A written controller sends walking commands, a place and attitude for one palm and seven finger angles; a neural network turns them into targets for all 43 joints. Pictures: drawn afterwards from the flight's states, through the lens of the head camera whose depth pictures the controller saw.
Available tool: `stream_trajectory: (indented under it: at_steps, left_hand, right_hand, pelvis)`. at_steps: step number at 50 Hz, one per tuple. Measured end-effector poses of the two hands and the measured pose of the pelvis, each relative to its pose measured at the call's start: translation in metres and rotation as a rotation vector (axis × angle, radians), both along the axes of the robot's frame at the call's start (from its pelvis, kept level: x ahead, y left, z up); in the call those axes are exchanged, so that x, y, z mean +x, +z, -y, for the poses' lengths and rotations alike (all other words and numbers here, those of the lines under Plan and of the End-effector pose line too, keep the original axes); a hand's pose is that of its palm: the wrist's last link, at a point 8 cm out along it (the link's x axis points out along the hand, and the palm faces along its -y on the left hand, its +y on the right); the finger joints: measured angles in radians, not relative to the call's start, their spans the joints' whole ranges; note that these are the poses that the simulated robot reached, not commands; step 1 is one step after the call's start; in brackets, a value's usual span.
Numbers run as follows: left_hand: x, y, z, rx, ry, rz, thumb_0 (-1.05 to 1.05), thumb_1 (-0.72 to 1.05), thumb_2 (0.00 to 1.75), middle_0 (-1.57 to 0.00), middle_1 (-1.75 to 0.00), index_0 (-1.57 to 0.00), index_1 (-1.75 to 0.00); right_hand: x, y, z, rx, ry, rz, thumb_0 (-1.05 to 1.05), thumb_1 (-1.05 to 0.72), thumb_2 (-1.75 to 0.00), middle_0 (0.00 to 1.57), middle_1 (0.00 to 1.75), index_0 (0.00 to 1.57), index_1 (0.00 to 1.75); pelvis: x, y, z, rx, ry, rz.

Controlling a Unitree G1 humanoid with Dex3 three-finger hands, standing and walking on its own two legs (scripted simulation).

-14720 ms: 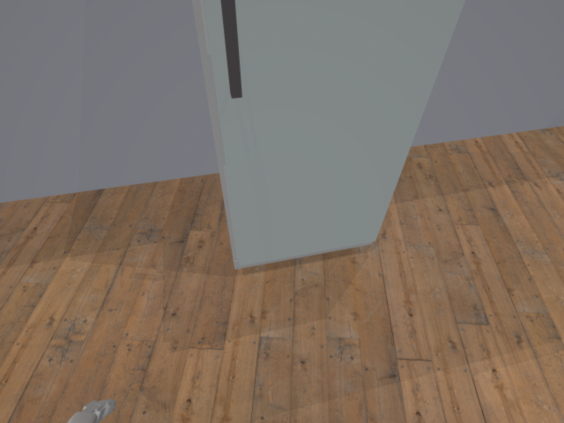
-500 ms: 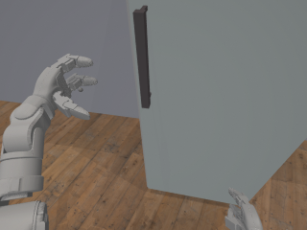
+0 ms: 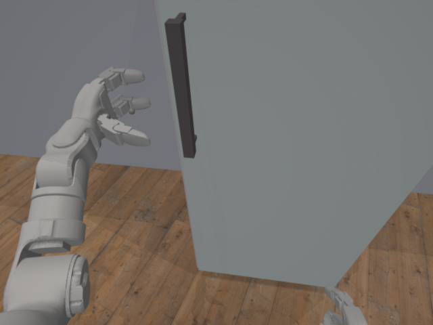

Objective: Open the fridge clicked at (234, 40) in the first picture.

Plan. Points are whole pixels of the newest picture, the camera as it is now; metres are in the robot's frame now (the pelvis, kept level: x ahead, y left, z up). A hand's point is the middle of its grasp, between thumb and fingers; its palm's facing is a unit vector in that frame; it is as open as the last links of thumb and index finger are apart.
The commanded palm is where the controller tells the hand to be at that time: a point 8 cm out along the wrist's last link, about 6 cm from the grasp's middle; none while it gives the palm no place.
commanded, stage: move the hooked fingers beside the handle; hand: left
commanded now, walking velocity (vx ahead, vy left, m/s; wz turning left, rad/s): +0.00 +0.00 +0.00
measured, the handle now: (186, 94) +0.48 +0.09 +0.22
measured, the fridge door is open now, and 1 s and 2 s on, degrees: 0 0 0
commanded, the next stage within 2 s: none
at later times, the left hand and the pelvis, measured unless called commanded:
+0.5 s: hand (142, 116) +0.42 +0.16 +0.21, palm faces -0.03 -1.00 -0.03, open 14.0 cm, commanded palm +0.40 +0.21 +0.22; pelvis +0.00 -0.02 +0.00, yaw +0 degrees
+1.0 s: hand (139, 101) +0.41 +0.16 +0.24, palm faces -0.05 -1.00 -0.02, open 14.0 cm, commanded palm +0.39 +0.21 +0.22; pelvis +0.00 -0.01 +0.00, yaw +0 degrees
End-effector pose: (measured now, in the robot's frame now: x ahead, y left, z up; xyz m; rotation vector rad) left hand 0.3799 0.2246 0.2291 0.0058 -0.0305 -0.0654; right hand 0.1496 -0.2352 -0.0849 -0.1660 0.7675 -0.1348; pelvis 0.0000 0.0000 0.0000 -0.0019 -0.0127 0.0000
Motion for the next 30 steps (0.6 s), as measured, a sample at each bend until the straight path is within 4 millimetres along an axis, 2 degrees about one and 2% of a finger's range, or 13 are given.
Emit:
stream_trajectory:
  at_steps: [6, 11, 14, 16, 20, 23, 25, 30]
  left_hand:
    - [0.012, -0.014, 0.005, 0.017, 0.032, -0.046, -0.01, -0.5, 0.3, -0.3, -1.2, -0.3, -1.2]
    - [0.018, 0.003, 0.016, 0.009, 0.004, 0.054, -0.01, -0.5, 0.3, -0.3, -1.2, -0.3, -1.2]
    - [0.022, 0.01, 0.017, -0.004, 0.001, 0.054, -0.01, -0.5, 0.3, -0.3, -1.2, -0.3, -1.2]
    - [0.024, 0.005, 0.013, -0.01, 0.013, 0.012, -0.01, -0.5, 0.3, -0.3, -1.2, -0.31, -1.2]
    - [0.025, -0.018, 0.004, 0.007, 0.046, -0.089, -0.01, -0.5, 0.3, -0.3, -1.2, -0.3, -1.2]
    - [0.02, -0.026, 0.005, 0.025, 0.047, -0.072, -0.01, -0.5, 0.3, -0.3, -1.2, -0.3, -1.2]
    - [0.018, -0.021, 0.009, 0.025, 0.035, -0.018, -0.01, -0.5, 0.3, -0.3, -1.2, -0.3, -1.2]
    - [0.019, 0.008, 0.018, 0.008, 0.002, 0.092, -0.01, -0.5, 0.3, -0.3, -1.2, -0.3, -1.2]
  right_hand:
    - [-0.009, -0.003, 0.009, -0.008, -0.02, -0.03, 0.02, -0.9, -0.9, 0.21, 0.3, 0.2, 0.3]
    - [-0.016, -0.006, 0.016, -0.017, -0.03, -0.054, 0.02, -0.9, -0.9, 0.21, 0.3, 0.2, 0.3]
    - [-0.019, -0.008, 0.019, -0.009, -0.045, -0.063, 0.02, -0.9, -0.9, 0.21, 0.3, 0.2, 0.3]
    - [-0.021, -0.009, 0.022, -0.001, -0.058, -0.068, 0.02, -0.9, -0.9, 0.21, 0.3, 0.2, 0.3]
    - [-0.025, -0.011, 0.027, 0.001, -0.07, -0.079, 0.01, -0.9, -0.9, 0.21, 0.3, 0.2, 0.3]
    - [-0.026, -0.011, 0.03, -0.011, -0.065, -0.088, 0.02, -0.9, -0.9, 0.21, 0.3, 0.2, 0.3]
    - [-0.025, -0.011, 0.031, -0.022, -0.055, -0.09, 0.02, -0.9, -0.9, 0.21, 0.3, 0.2, 0.3]
    - [-0.015, -0.008, 0.03, -0.024, -0.041, -0.064, 0.02, -0.9, -0.9, 0.2, 0.3, 0.2, 0.3]
  pelvis:
    - [-0.001, 0.0, 0.004, 0.0, 0.0, -0.007]
    - [0.002, 0.001, 0.007, 0.003, -0.005, -0.008]
    - [0.004, 0.001, 0.009, 0.005, -0.011, -0.011]
    - [0.006, 0.001, 0.011, 0.006, -0.016, -0.015]
    - [0.005, 0.0, 0.013, 0.006, -0.014, -0.022]
    - [0.005, 0.0, 0.015, 0.006, -0.01, -0.02]
    - [0.005, 0.0, 0.016, 0.006, -0.006, -0.016]
    - [0.006, 0.0, 0.017, 0.006, -0.004, -0.013]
